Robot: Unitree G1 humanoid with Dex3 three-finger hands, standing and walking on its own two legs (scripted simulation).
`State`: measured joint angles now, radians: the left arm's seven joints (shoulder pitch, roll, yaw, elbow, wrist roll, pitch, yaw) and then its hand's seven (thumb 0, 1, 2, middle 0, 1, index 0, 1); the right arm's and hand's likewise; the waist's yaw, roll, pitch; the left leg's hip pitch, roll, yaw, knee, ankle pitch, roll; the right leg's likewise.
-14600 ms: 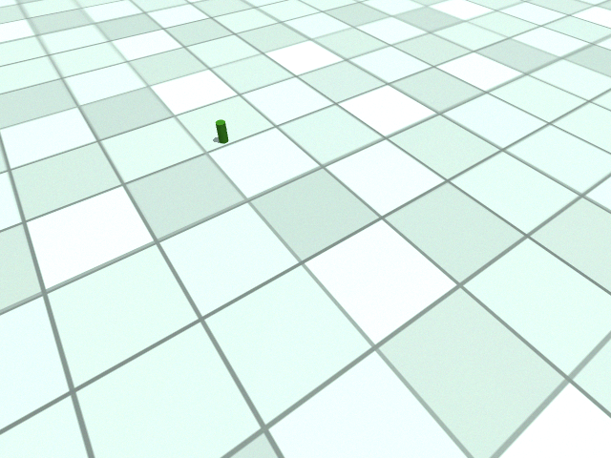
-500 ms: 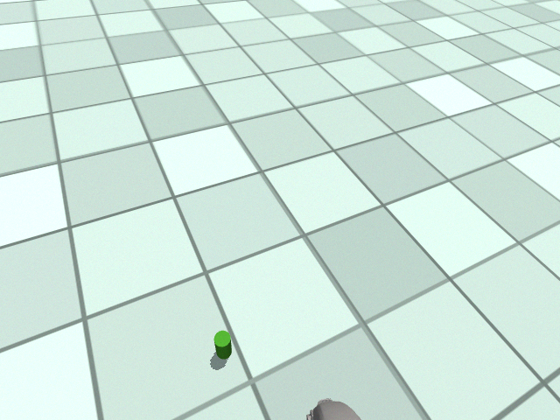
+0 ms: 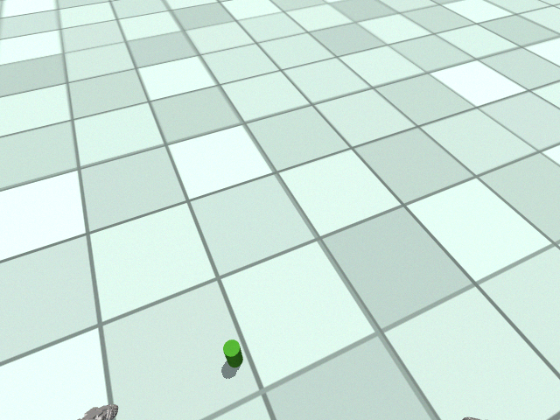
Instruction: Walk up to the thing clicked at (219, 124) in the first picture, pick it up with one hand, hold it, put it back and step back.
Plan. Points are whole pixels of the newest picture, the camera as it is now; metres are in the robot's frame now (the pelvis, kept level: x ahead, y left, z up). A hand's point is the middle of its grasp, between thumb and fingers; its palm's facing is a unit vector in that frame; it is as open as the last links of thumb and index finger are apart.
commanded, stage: walk up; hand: left
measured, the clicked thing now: (233, 354) +0.44 +0.16 -0.70
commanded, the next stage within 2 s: stand in 0.96 s
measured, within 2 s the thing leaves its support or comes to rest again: neither
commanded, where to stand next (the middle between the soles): +0.06 -0.01 m, yaw +3 degrees
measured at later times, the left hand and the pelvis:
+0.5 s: hand out of the picture +0.09 +0.26 -0.14, palm faces +0.01 -0.95 -0.33, open 7.4 cm; pelvis +0.00 +0.00 +0.01, yaw +0 degrees
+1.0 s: hand out of the picture +0.09 +0.26 -0.14, palm faces +0.04 -0.94 -0.33, open 7.4 cm; pelvis +0.00 +0.00 +0.02, yaw +1 degrees
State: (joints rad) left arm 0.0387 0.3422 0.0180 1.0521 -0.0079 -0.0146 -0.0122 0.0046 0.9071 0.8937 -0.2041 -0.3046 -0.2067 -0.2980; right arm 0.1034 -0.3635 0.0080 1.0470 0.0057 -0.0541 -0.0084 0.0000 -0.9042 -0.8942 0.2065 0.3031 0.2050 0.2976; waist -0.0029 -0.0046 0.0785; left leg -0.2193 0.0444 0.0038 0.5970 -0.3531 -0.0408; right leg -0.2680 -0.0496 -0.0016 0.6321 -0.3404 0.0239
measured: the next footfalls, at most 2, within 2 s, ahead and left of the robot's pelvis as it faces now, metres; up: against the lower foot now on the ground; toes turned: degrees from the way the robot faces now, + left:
none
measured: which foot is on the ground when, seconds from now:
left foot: down 0.00-1.00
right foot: down 0.00-1.00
